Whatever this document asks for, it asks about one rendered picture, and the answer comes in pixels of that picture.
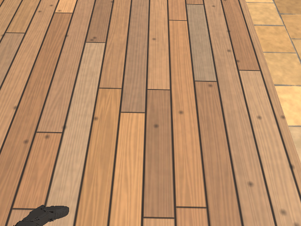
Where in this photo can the left robot hand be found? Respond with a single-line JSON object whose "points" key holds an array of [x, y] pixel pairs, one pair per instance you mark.
{"points": [[42, 215]]}

